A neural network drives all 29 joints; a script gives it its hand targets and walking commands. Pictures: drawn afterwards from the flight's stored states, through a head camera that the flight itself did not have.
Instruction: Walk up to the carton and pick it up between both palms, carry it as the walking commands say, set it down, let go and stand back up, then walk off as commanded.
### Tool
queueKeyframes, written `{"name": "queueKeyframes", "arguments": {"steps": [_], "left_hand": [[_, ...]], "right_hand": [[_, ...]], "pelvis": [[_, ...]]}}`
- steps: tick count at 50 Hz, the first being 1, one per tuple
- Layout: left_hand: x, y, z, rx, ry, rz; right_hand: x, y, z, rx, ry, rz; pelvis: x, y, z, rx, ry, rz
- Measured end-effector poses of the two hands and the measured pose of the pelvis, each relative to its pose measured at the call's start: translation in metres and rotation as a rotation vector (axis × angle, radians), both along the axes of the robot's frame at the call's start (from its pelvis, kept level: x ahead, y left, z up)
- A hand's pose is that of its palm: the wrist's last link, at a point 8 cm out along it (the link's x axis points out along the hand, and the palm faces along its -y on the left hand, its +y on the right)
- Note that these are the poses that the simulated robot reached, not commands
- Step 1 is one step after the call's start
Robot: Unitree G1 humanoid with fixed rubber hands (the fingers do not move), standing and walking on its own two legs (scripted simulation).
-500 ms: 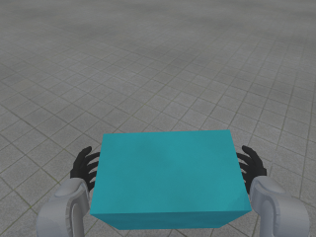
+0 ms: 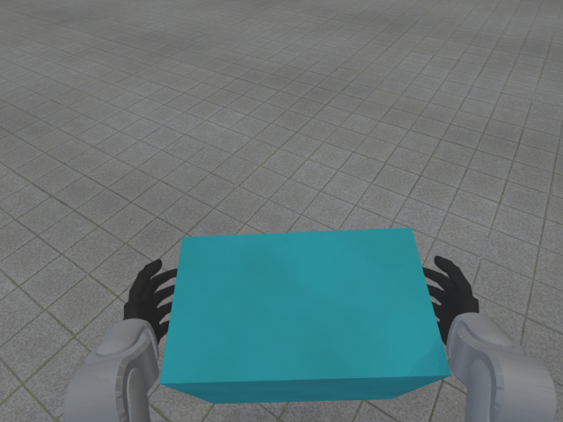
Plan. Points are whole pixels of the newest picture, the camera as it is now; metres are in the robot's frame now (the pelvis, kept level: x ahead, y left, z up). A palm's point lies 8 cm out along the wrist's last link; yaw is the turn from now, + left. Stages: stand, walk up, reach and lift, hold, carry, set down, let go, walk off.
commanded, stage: carry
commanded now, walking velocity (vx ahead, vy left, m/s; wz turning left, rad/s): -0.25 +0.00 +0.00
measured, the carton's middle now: (299, 327) +0.27 -0.01 +0.00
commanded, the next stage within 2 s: none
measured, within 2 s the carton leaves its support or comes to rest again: neither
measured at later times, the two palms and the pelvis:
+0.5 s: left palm out of the picture +0.09 +0.21 +0.09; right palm out of the picture +0.10 -0.16 +0.10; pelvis -0.14 +0.02 +0.00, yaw -1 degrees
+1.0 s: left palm out of the picture -0.06 +0.21 +0.08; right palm out of the picture -0.05 -0.16 +0.09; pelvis -0.29 +0.03 +0.00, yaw -1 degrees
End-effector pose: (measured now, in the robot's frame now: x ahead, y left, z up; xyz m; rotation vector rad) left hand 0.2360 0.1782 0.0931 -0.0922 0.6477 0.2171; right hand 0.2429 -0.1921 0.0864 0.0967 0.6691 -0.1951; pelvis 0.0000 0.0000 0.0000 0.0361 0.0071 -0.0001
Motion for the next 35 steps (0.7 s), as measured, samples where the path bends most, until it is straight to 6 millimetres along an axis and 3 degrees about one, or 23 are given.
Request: {"name": "queueKeyframes", "arguments": {"steps": [5, 10, 18, 24, 29, 35], "left_hand": [[-0.024, 0.009, -0.005, -0.005, 0.005, 0.009], [-0.054, 0.029, -0.017, -0.029, 0.001, 0.012], [-0.107, 0.043, -0.006, -0.056, -0.012, 0.02], [-0.142, 0.033, 0.0, -0.034, -0.028, 0.019], [-0.174, 0.011, -0.001, -0.001, -0.034, 0.011], [-0.202, -0.005, 0.009, 0.007, -0.016, -0.004]], "right_hand": [[-0.021, 0.009, -0.002, -0.007, 0.004, 0.009], [-0.051, 0.029, -0.005, -0.033, 0.0, 0.011], [-0.1, 0.044, 0.016, -0.051, -0.015, 0.009], [-0.136, 0.033, 0.014, -0.031, -0.031, 0.008], [-0.171, 0.011, 0.0, 0.0, -0.038, 0.002], [-0.206, -0.004, 0.004, 0.025, -0.021, -0.022]], "pelvis": [[-0.026, 0.006, -0.002, 0.002, 0.047, 0.013], [-0.058, 0.024, -0.009, -0.027, 0.06, 0.01], [-0.102, 0.032, 0.003, -0.073, 0.032, -0.01], [-0.137, 0.024, 0.001, -0.063, 0.022, -0.012], [-0.169, 0.007, -0.009, -0.019, 0.005, -0.02], [-0.194, -0.001, 0.002, 0.012, -0.006, -0.01]]}}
